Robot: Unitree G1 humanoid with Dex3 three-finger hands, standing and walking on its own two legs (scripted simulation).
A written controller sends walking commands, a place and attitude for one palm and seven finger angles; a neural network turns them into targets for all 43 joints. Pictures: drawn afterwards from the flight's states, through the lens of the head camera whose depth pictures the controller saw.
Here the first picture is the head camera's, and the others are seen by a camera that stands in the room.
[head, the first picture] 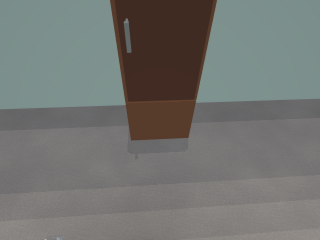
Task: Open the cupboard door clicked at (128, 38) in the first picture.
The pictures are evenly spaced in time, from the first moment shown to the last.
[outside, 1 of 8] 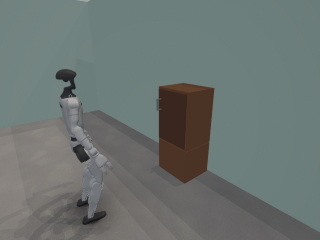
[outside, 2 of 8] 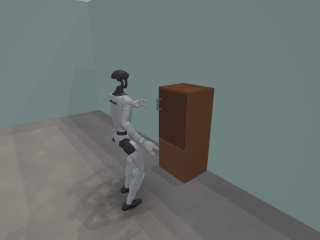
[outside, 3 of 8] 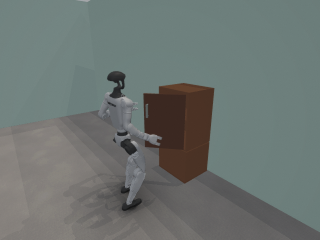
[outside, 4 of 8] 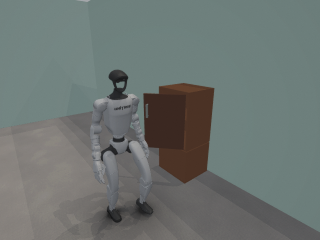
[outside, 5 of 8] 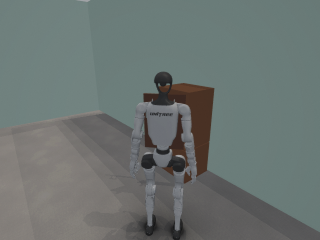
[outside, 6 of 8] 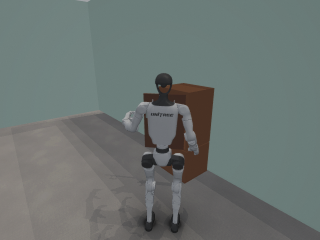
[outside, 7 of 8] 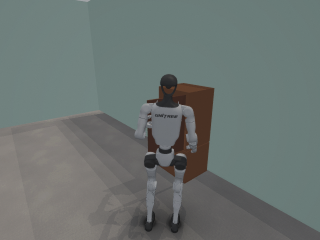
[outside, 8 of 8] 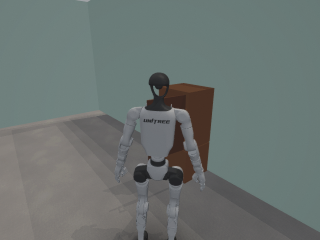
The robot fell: no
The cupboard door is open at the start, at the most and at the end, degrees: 0 84 83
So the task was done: yes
